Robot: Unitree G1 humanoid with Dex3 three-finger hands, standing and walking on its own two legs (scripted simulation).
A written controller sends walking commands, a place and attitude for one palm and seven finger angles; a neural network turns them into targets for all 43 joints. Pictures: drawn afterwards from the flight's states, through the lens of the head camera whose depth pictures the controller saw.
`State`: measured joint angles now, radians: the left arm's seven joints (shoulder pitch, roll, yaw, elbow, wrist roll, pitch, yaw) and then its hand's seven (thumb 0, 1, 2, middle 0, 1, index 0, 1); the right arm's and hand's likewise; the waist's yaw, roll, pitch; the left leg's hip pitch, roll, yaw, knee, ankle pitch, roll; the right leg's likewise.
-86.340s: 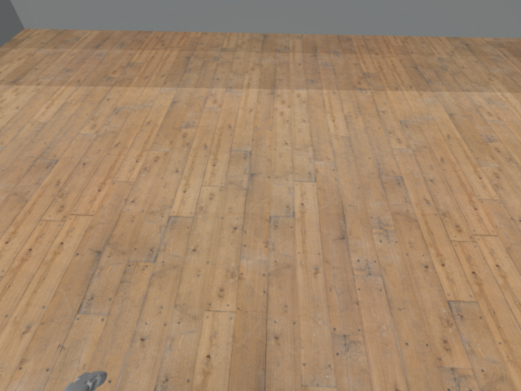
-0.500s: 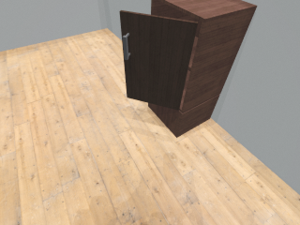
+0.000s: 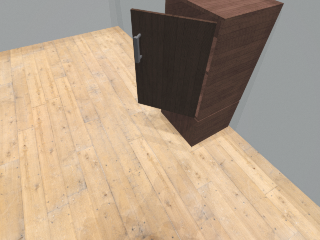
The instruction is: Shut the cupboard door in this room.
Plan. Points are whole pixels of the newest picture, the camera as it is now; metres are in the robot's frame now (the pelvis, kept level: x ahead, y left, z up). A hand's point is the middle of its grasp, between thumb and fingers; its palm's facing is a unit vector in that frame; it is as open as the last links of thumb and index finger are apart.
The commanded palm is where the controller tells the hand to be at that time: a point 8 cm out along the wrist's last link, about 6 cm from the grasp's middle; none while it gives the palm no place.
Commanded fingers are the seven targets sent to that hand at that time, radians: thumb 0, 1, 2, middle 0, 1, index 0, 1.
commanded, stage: look to check the result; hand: left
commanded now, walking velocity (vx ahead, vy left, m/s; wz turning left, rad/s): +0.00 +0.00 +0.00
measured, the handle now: (138, 48) +0.98 +0.16 -0.02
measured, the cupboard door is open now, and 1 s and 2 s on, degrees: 39 39 39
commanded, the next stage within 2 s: walk to a spot facing it in 0.08 s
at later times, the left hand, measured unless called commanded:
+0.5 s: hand out of the picture +0.03 +0.20 -0.18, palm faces +0.12 -0.96 -0.26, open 7.3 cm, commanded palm none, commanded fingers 0.00 0.90 0.90 -0.20 -0.30 -0.20 -0.30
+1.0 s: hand out of the picture +0.02 +0.25 -0.16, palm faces +0.37 -0.89 -0.26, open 7.4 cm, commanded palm none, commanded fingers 0.00 0.90 0.90 -0.20 -0.30 -0.20 -0.30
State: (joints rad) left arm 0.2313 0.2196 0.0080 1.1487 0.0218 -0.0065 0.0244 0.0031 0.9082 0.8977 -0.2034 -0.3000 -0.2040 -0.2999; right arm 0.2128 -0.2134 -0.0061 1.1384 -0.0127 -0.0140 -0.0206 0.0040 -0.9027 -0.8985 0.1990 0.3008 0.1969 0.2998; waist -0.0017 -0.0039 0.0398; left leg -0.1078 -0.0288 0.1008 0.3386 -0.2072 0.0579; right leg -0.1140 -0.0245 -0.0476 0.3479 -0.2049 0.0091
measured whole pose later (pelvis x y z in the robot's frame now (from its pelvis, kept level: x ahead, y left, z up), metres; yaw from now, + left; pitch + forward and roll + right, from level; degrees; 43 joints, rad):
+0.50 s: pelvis +0.00 -0.01 -0.01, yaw +7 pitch -1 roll -1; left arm 0.18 0.22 0.04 1.04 0.02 0.02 0.03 0.00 0.91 0.90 -0.20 -0.30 -0.21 -0.30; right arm 0.21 -0.20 -0.03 1.07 -0.01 0.04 0.00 0.00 -0.90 -0.90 0.20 0.30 0.20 0.30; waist -0.02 0.00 0.08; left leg -0.26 -0.04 0.02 0.58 -0.29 0.03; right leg -0.19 -0.06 -0.15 0.52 -0.31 0.00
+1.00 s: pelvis +0.01 +0.01 +0.00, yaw +24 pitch +3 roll -1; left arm 0.14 0.25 0.07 0.91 0.03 0.03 -0.01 0.01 0.91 0.90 -0.20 -0.30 -0.20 -0.30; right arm 0.29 -0.21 -0.06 0.96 -0.04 0.01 0.00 0.00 -0.90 -0.90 0.20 0.30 0.20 0.30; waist -0.05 0.01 0.05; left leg -0.29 -0.06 -0.11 0.44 -0.20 0.05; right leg -0.42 -0.04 -0.01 0.83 -0.40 0.06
